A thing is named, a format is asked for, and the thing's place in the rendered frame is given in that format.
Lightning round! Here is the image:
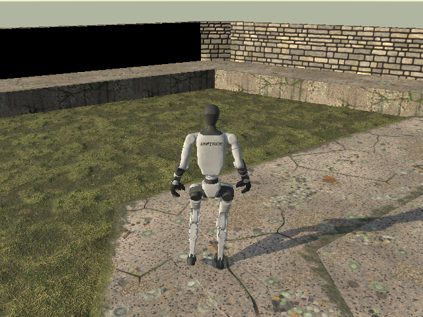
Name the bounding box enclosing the left robot foot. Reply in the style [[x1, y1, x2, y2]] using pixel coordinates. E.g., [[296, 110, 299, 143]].
[[187, 254, 196, 265]]

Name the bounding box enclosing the right robot shin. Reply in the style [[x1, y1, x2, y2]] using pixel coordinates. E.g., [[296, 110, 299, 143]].
[[217, 218, 228, 261]]

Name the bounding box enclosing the robot left hand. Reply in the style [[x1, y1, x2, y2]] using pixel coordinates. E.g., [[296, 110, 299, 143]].
[[170, 182, 185, 197]]

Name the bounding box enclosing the robot left upper arm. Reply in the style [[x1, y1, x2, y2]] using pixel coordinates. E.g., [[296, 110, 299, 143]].
[[179, 133, 198, 170]]

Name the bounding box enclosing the robot right forearm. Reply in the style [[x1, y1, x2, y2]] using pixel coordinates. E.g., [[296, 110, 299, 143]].
[[237, 159, 250, 183]]

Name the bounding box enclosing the robot right upper arm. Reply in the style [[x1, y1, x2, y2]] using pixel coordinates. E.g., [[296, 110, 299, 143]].
[[225, 133, 244, 169]]

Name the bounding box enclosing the robot right hand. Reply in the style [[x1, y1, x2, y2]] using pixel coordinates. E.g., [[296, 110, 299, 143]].
[[236, 180, 251, 194]]

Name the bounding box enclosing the robot left forearm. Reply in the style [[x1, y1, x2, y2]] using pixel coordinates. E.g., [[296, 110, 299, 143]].
[[171, 159, 185, 185]]

